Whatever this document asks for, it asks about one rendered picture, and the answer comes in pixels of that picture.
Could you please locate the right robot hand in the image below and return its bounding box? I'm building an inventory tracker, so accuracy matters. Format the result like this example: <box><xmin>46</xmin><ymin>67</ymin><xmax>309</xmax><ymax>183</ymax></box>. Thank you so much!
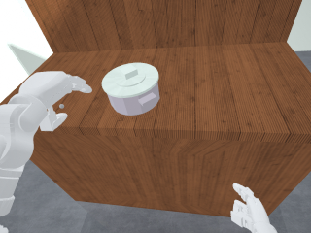
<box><xmin>230</xmin><ymin>183</ymin><xmax>270</xmax><ymax>232</ymax></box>

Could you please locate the table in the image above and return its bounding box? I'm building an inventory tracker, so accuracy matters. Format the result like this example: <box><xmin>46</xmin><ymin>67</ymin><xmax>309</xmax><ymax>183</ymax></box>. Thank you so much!
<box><xmin>0</xmin><ymin>0</ymin><xmax>311</xmax><ymax>217</ymax></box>

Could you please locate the pot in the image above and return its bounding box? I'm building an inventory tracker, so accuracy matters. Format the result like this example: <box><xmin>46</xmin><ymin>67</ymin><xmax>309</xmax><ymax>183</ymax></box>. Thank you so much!
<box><xmin>107</xmin><ymin>83</ymin><xmax>160</xmax><ymax>116</ymax></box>

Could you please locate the knob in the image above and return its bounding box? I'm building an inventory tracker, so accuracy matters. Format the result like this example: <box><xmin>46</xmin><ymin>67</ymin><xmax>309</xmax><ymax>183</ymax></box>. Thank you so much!
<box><xmin>119</xmin><ymin>64</ymin><xmax>138</xmax><ymax>80</ymax></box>

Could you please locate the left robot hand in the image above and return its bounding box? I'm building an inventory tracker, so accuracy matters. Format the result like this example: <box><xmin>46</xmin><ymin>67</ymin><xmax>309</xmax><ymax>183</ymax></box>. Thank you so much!
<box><xmin>18</xmin><ymin>71</ymin><xmax>92</xmax><ymax>131</ymax></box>

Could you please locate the lid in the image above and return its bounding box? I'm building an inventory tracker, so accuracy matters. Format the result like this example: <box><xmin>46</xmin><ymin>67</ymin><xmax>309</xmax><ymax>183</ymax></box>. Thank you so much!
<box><xmin>101</xmin><ymin>62</ymin><xmax>159</xmax><ymax>98</ymax></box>

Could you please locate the robot right forearm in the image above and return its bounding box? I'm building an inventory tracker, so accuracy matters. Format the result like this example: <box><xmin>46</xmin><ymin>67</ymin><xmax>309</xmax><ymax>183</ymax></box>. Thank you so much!
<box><xmin>252</xmin><ymin>222</ymin><xmax>278</xmax><ymax>233</ymax></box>

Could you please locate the robot left forearm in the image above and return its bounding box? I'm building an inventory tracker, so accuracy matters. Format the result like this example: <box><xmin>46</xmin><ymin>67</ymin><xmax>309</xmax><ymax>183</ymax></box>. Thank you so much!
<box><xmin>0</xmin><ymin>93</ymin><xmax>48</xmax><ymax>216</ymax></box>

